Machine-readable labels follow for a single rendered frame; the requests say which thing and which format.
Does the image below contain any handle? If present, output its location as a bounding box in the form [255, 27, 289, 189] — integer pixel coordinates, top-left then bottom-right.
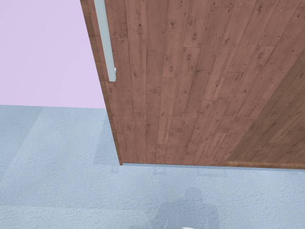
[94, 0, 116, 82]

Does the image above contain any wardrobe door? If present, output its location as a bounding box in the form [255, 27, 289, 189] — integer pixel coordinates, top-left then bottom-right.
[87, 0, 305, 166]
[227, 48, 305, 164]

